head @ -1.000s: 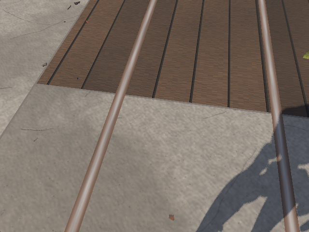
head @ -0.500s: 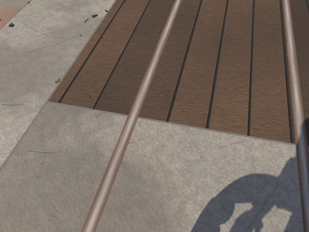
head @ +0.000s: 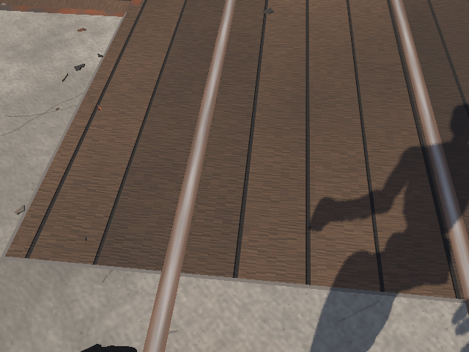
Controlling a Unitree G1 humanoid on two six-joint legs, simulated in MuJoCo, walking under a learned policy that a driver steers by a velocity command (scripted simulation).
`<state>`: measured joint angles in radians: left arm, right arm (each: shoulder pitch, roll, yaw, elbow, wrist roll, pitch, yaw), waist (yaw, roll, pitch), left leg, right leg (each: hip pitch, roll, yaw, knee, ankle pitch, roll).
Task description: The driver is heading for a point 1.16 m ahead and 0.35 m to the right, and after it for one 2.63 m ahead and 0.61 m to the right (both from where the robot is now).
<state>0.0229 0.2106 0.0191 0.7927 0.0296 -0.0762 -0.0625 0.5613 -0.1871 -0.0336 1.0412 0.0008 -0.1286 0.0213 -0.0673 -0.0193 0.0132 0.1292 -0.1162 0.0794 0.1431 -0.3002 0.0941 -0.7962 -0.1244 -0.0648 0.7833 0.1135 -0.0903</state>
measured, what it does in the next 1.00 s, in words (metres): walks ahead, turning right: right foot, then left foot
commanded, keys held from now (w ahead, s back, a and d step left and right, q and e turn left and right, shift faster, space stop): w+shift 0.20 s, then w+e+shift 0.80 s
